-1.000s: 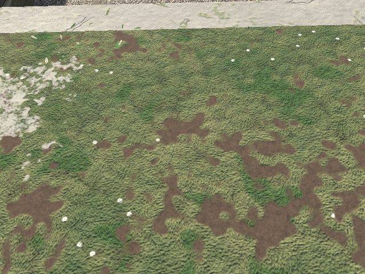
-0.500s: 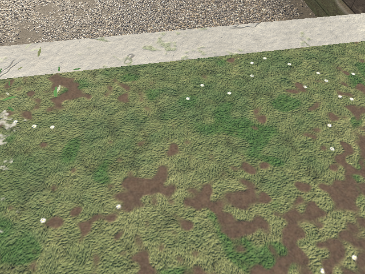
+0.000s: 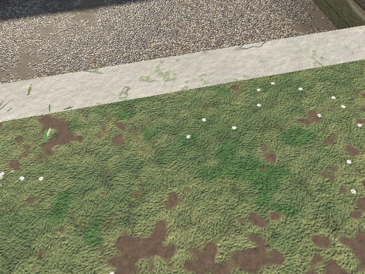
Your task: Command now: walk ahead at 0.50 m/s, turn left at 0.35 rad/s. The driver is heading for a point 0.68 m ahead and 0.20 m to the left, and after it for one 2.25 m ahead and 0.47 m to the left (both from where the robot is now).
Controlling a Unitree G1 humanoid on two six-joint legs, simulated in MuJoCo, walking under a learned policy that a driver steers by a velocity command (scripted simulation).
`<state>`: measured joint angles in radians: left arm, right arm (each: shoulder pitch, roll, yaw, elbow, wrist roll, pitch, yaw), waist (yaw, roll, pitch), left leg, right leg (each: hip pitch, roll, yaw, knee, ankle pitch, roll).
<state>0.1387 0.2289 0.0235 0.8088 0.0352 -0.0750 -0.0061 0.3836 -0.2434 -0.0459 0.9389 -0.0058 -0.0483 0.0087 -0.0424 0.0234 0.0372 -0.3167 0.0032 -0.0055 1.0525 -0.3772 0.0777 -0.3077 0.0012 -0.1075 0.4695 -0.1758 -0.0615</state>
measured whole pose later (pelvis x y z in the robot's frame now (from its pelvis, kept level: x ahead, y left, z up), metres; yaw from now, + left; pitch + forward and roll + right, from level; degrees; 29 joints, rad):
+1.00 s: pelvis +0.53 +0.12 -0.02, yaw +31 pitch +1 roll +0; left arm 0.06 0.25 0.02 0.73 0.04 -0.08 -0.01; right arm 0.42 -0.29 -0.07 0.89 0.00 -0.05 -0.01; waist -0.07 0.00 0.05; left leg -0.04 -0.13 -0.16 0.69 -0.49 0.08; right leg -0.46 0.02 -0.04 0.55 -0.09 -0.05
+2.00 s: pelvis +0.59 +0.16 -0.01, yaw -1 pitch -1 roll +0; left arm 0.15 0.28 0.05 0.72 0.01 0.06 -0.03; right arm 0.23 -0.31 -0.05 0.77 -0.02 0.03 -0.01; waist -0.02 0.04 0.07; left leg -0.30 0.10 0.15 0.65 -0.37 -0.01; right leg -0.22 0.04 -0.03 0.53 -0.27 -0.05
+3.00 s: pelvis +0.57 +0.17 +0.01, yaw -4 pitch -2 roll +0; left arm 0.25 0.19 -0.02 1.14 0.01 0.01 0.03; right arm 0.26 -0.18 0.02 1.11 -0.01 0.00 -0.03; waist 0.01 0.00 0.03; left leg -0.13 -0.03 0.00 0.37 -0.21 0.03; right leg -0.14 0.04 0.03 0.36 -0.18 -0.03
